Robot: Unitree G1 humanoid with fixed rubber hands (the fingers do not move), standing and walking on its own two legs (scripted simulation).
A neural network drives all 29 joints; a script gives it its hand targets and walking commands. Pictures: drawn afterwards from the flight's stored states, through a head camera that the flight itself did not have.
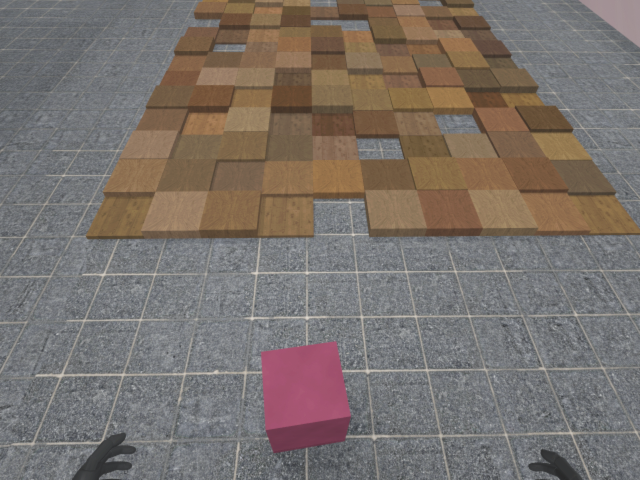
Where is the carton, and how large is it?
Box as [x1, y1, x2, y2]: [261, 341, 350, 452]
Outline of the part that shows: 335,341 261,352 265,429 273,452 344,440 350,414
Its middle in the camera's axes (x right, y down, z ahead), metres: -0.05 +0.46 +1.09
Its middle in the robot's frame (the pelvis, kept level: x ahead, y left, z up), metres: +0.42 +0.06 -0.65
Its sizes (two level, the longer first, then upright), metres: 0.210 0.200 0.250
